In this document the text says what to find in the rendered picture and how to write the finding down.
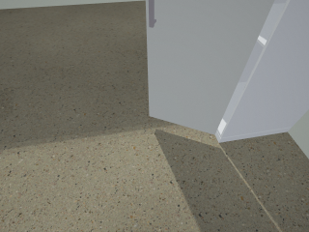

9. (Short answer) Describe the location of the fridge door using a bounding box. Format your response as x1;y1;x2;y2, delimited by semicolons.
146;0;275;135

